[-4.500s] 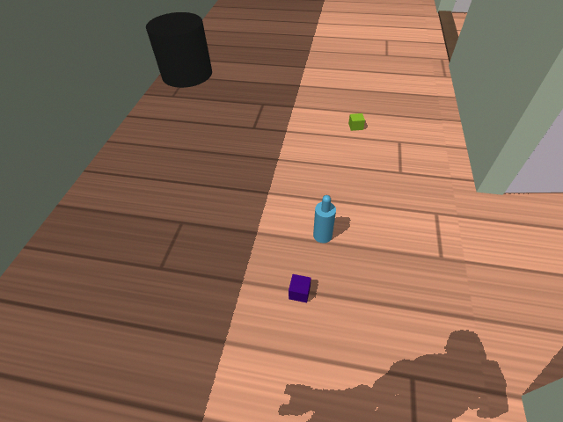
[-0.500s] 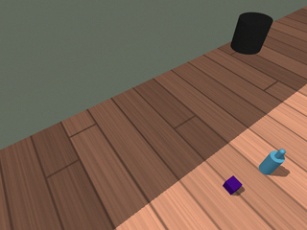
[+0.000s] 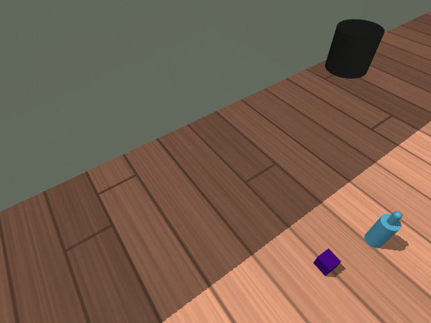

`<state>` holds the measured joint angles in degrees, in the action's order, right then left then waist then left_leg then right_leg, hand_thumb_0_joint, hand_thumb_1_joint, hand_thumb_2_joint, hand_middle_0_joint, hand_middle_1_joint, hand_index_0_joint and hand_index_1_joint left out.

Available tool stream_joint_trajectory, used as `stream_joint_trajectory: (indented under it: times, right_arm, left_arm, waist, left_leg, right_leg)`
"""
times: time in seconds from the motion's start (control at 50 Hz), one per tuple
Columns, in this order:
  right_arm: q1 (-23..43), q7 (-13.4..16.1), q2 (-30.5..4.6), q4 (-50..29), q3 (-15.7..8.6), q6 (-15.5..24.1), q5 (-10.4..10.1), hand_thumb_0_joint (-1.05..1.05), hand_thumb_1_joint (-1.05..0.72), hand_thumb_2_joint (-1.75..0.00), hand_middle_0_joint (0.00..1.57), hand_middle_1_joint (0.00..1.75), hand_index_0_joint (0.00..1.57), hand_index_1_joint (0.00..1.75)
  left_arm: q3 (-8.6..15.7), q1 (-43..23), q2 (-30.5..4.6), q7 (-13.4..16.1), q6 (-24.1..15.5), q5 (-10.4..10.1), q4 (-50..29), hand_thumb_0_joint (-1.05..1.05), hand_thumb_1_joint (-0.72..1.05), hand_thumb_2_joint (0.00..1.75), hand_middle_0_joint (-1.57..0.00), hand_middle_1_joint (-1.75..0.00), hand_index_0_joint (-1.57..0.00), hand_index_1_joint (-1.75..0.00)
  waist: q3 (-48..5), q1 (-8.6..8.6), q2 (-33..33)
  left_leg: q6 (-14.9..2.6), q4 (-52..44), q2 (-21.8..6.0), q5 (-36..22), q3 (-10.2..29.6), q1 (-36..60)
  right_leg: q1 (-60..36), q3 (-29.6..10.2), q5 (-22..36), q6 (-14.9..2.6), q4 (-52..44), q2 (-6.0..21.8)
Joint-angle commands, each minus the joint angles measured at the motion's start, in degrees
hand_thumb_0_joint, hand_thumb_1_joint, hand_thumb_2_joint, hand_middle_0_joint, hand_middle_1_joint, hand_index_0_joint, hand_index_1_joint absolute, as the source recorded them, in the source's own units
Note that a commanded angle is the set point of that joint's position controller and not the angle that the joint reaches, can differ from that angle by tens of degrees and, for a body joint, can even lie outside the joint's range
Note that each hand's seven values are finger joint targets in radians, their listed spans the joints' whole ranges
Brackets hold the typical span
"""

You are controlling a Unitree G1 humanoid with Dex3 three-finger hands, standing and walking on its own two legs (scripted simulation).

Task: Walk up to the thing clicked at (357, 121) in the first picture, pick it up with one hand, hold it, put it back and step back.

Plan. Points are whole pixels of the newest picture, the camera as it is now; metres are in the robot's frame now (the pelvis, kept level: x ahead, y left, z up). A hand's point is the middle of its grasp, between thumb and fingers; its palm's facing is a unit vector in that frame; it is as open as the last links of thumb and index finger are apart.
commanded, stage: stand
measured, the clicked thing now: out of the picture +1.04 -1.42 -0.75
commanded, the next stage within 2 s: walk up in 1.06 s
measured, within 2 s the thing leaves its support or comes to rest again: neither
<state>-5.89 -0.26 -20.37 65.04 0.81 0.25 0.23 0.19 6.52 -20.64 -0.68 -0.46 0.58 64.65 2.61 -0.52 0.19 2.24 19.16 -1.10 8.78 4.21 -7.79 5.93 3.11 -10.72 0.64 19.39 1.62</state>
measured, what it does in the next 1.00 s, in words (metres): stands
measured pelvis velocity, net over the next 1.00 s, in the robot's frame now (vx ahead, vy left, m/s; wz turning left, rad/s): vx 0.01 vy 0.00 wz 0.00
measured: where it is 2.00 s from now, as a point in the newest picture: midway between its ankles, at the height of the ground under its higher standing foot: (223, 303)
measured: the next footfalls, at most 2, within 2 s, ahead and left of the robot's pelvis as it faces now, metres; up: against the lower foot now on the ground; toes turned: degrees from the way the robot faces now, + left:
left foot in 1.32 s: +0.17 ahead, +0.16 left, +0.00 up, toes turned +6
right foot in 1.76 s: +0.38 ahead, -0.10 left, +0.00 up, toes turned -4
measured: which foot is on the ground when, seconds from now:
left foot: down 0.00-1.00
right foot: down 0.00-1.00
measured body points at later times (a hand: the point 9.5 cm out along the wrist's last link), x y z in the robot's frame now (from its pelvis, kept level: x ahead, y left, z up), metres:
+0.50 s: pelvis +0.01 +0.00 +0.00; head +0.02 +0.00 +0.45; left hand +0.07 +0.30 -0.13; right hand +0.07 -0.31 -0.14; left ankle +0.02 +0.14 -0.75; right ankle +0.00 -0.12 -0.75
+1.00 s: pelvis +0.01 +0.00 +0.00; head +0.02 +0.00 +0.45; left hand +0.09 +0.30 -0.13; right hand +0.09 -0.30 -0.13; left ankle +0.02 +0.14 -0.75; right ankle +0.00 -0.12 -0.75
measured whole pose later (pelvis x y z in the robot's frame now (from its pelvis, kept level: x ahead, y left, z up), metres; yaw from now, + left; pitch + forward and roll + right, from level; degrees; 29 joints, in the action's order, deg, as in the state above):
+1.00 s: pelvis +0.01 +0.00 +0.00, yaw +0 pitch -2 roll +0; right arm -6.5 0.1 -20.5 64.0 1.0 0.3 0.3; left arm 0.4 6.6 -20.5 -0.6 -0.3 0.5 64.1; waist 2.9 -0.6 0.2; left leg 2.4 19.2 -1.3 9.9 4.1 -7.3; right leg 5.4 3.1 -11.7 0.5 19.2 1.4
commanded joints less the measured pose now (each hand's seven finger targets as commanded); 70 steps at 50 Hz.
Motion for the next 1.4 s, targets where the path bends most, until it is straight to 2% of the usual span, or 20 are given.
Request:
stream_joint_trajectory:
  times: [0.0, 0.16, 0.72, 1.02, 1.04, 1.06, 1.08, 1.1, 1.12, 1.14, 1.16, 1.2, 1.24, 1.26, 1.28, 1.3, 1.32, 1.34, 1.36, 1.38]
  right_arm:
    - [2.3, 0.6, -12.1, -3.3, -2.4, 1.3, 0.2, 0.0, -0.9, -0.9, 0.2, 0.3, 0.2, 0.3]
    - [1.8, 0.5, -12.5, -3.1, -2.6, 1.2, 0.3, 0.0, -0.9, -0.9, 0.2, 0.3, 0.2, 0.3]
    - [1.4, 0.9, -12.2, -4.1, -2.3, 1.2, 0.2, 0.0, -0.9, -0.9, 0.2, 0.3, 0.2, 0.3]
    - [1.6, 0.9, -12.4, -4.4, -2.5, 1.2, 0.4, 0.0, -0.9, -0.9, 0.2, 0.3, 0.2, 0.3]
    - [-2.3, -0.4, -15.8, -6.7, -5.8, 1.7, 1.1, 0.0, -0.9, -0.9, 0.2, 0.3, 0.2, 0.3]
    - [-1.4, -1.0, -16.1, -7.1, -6.1, 1.7, 1.7, 0.0, -0.9, -0.9, 0.2, 0.3, 0.2, 0.3]
    - [2.2, -1.3, -15.1, -8.9, -6.1, 1.6, 1.8, 0.0, -0.9, -0.9, 0.2, 0.3, 0.2, 0.3]
    - [6.3, -1.6, -13.3, -11.4, -6.0, 1.7, 1.8, 0.0, -0.9, -0.9, 0.2, 0.3, 0.2, 0.3]
    - [7.7, -1.6, -12.7, -12.6, -6.2, 2.0, 2.3, 0.0, -0.9, -0.9, 0.2, 0.3, 0.2, 0.3]
    - [6.7, -1.7, -13.5, -12.6, -6.6, 2.4, 2.1, 0.0, -0.9, -0.9, 0.2, 0.3, 0.2, 0.3]
    - [4.1, -2.2, -13.9, -12.3, -6.8, 2.7, 1.8, 0.0, -0.9, -0.9, 0.2, 0.3, 0.2, 0.3]
    - [-0.9, -3.2, -13.3, -12.3, -7.3, 2.9, 1.8, 0.0, -0.9, -0.9, 0.2, 0.3, 0.2, 0.3]
    - [-4.1, -3.7, -12.7, -11.7, -8.1, 3.2, 1.9, 0.0, -0.9, -0.9, 0.2, 0.3, 0.2, 0.3]
    - [-8.5, -3.5, -12.4, -10.8, -8.7, 3.4, 1.9, 0.0, -0.9, -0.9, 0.2, 0.3, 0.2, 0.3]
    - [-12.5, -3.2, -13.2, -9.4, -9.6, 3.6, 2.2, 0.0, -0.9, -0.9, 0.2, 0.3, 0.2, 0.3]
    - [-18.7, -2.5, -15.9, -8.0, -10.9, 3.8, 2.5, 0.0, -0.9, -0.9, 0.2, 0.3, 0.2, 0.3]
    - [-24.0, -1.5, -22.0, -8.5, -12.3, 4.0, 3.4, 0.0, -0.9, -0.9, 0.2, 0.3, 0.2, 0.3]
    - [-19.1, -1.5, -24.8, -11.4, -11.9, 4.4, 2.5, 0.0, -0.9, -0.9, 0.2, 0.3, 0.2, 0.3]
    - [-14.2, -1.4, -23.9, -13.1, -11.4, 4.4, 1.1, 0.0, -0.9, -0.9, 0.2, 0.3, 0.2, 0.3]
    - [-10.2, -1.3, -21.9, -14.3, -10.3, 4.6, 1.0, 0.0, -0.9, -0.9, 0.2, 0.3, 0.2, 0.3]
  left_arm:
    - [2.5, -2.0, -12.6, 0.8, -1.1, -0.1, -3.3, 0.0, 0.9, 0.9, -0.2, -0.3, -0.2, -0.3]
    - [2.4, -1.7, -12.2, 0.7, -1.1, -0.1, -3.4, 0.0, 0.9, 0.9, -0.2, -0.3, -0.2, -0.3]
    - [2.6, -1.1, -12.4, 1.0, -1.0, -0.2, -3.6, 0.0, 0.9, 0.9, -0.2, -0.3, -0.2, -0.3]
    - [2.8, -1.6, -12.3, 0.8, -1.0, -0.1, -3.8, 0.0, 0.9, 0.9, -0.2, -0.3, -0.2, -0.3]
    - [6.5, 2.5, -16.5, -0.5, -1.6, 0.9, -6.4, 0.0, 0.9, 0.9, -0.2, -0.3, -0.2, -0.3]
    - [6.9, 3.9, -16.8, -0.9, -1.7, 1.5, -6.0, 0.0, 0.9, 0.9, -0.2, -0.3, -0.2, -0.3]
    - [7.7, 5.3, -17.3, -1.2, -1.8, 1.7, -6.5, 0.0, 0.9, 0.9, -0.2, -0.3, -0.2, -0.3]
    - [8.6, 8.6, -18.7, -1.0, -2.0, 1.6, -6.6, 0.0, 0.9, 0.9, -0.2, -0.3, -0.2, -0.3]
    - [9.2, 10.2, -20.2, -0.9, -2.6, 2.0, -7.6, 0.0, 0.9, 0.9, -0.2, -0.3, -0.2, -0.3]
    - [9.2, 10.3, -19.7, -0.9, -2.9, 2.1, -8.1, 0.0, 0.9, 0.9, -0.2, -0.3, -0.2, -0.3]
    - [9.2, 8.9, -18.8, -1.0, -3.1, 1.9, -8.8, 0.0, 0.9, 0.9, -0.2, -0.3, -0.2, -0.3]
    - [8.9, 3.2, -19.4, -1.4, -3.1, 2.1, -11.7, 0.0, 0.9, 0.9, -0.2, -0.3, -0.2, -0.3]
    - [8.2, 0.4, -17.9, -2.1, -2.9, 2.0, -14.0, 0.0, 0.9, 0.9, -0.2, -0.3, -0.2, -0.3]
    - [8.0, -0.8, -17.5, -2.2, -2.7, 1.8, -14.8, 0.0, 0.9, 0.9, -0.2, -0.3, -0.2, -0.3]
    - [7.4, 0.3, -15.6, -2.5, -2.3, 1.5, -15.0, 0.0, 0.9, 0.9, -0.2, -0.3, -0.2, -0.3]
    - [6.3, 3.1, -12.6, -2.5, -2.1, 1.7, -15.3, 0.0, 0.9, 0.9, -0.2, -0.3, -0.2, -0.3]
    - [5.0, 4.8, -8.0, -2.6, -2.0, 1.4, -16.4, 0.0, 0.9, 0.9, -0.2, -0.3, -0.2, -0.3]
    - [5.9, 4.6, -12.1, -2.1, -1.5, 0.9, -16.0, 0.0, 0.9, 0.9, -0.2, -0.3, -0.2, -0.3]
    - [6.0, 4.9, -15.8, -1.8, -1.5, 0.4, -15.7, 0.0, 0.9, 0.9, -0.2, -0.3, -0.2, -0.3]
    - [5.8, 8.0, -15.6, -1.8, -1.4, -0.2, -14.0, 0.0, 0.9, 0.9, -0.2, -0.3, -0.2, -0.3]
  waist:
    - [-3.2, 0.07, 0.5]
    - [-2.1, 0.26, 0.8]
    - [-4.3, 0.02, 0.3]
    - [-3.6, -0.01, 0.2]
    - [-8.5, -0.57, -1.3]
    - [-4.6, -1.88, -1.0]
    - [0.0, -3.75, -2.3]
    - [4.1, -6.42, -7.6]
    - [6.9, -7.97, -9.2]
    - [7.3, -6.98, -6.4]
    - [5.6, -5.44, -4.7]
    - [3.5, -1.72, -9.4]
    - [3.4, 0.51, -10.1]
    - [2.3, 3.06, -8.5]
    - [0.4, 4.76, -3.7]
    - [-4.0, 7.19, 5.4]
    - [-4.7, 9.58, 20.2]
    - [-3.1, 7.69, 12.8]
    - [1.2, 5.32, 6.0]
    - [3.5, 2.16, 4.4]
  left_leg:
    - [-2.6, -3.1, -5.2, -4.7, 3.6, -0.9]
    - [-2.75, -3.2, -5.1, -2.2, 3.7, -1.6]
    - [-2.7, -1.5, -5.5, -10.5, 3.2, 0.7]
    - [-2.65, -2.1, -5.4, -8.1, 3.2, 0.3]
    - [-6.6, 2.0, -2.3, 21.0, 3.2, -2.3]
    - [-6.81, 3.5, -2.2, 28.9, 3.6, -11.4]
    - [-5.99, 7.1, -1.1, 26.6, 1.6, -20.6]
    - [-4.53, 16.9, 1.2, 17.6, -4.1, -28.7]
    - [-3.52, 25.2, -1.1, 17.3, -3.3, -33.9]
    - [-3.77, 25.6, -2.7, 17.1, -1.0, -34.0]
    - [-3.77, 26.1, -3.4, 16.7, -0.3, -31.0]
    - [-3.3, 21.0, -4.6, 16.8, -2.1, -21.1]
    - [-3.0, 14.9, -2.8, 11.3, -5.2, -11.2]
    - [-2.67, 10.1, -1.7, 4.6, -7.4, -3.4]
    - [-2.71, 9.1, 0.3, 1.9, -8.9, 7.0]
    - [-4.26, 9.5, 0.5, 7.8, -6.3, 18.9]
    - [-8.9, -3.4, -13.3, 30.7, 18.4, 20.1]
    - [-13.0, -12.8, -21.3, 44.5, 37.3, 8.9]
    - [-14.73, -12.8, -22.5, 41.6, 34.4, 3.4]
    - [-14.03, -10.8, -20.3, 35.5, 26.1, 1.6]
  right_leg:
    - [-0.4, -5.4, 0.7, -1.51, -3.9, 6.3]
    - [0.7, -5.7, -1.8, -1.63, -4.6, 6.1]
    - [-1.7, -5.2, 7.3, -1.47, -3.1, 6.4]
    - [-1.2, -5.3, 4.4, -1.58, -3.8, 6.2]
    - [-5.3, -4.2, -22.6, -4.21, 0.1, 3.6]
    - [-5.8, -7.7, -30.9, -5.91, 0.3, 5.8]
    - [-7.3, -11.9, -33.8, -7.96, -2.1, 9.0]
    - [-10.6, -18.2, -35.0, -11.17, -8.9, 15.1]
    - [-10.4, -24.5, -29.4, -14.53, -13.4, 21.8]
    - [-10.2, -24.9, -24.5, -16.05, -13.4, 22.7]
    - [-9.5, -21.6, -23.7, -15.23, -13.1, 20.3]
    - [-2.3, -14.5, -24.6, -13.01, -11.6, 17.0]
    - [4.9, -7.7, -18.3, -11.15, -8.0, 12.9]
    - [9.5, -4.3, -17.5, -10.05, -3.0, 11.4]
    - [16.3, -0.9, -16.9, -8.72, 4.2, 8.8]
    - [23.9, 1.7, -16.5, -7.38, 17.9, 5.6]
    - [34.1, 2.0, -25.0, -4.84, 38.7, -3.0]
    - [32.7, -8.8, -23.4, -4.58, 45.1, -4.0]
    - [31.9, -12.9, -18.5, -4.83, 46.6, -0.7]
    - [31.8, -13.4, -14.4, -4.56, 46.7, 1.0]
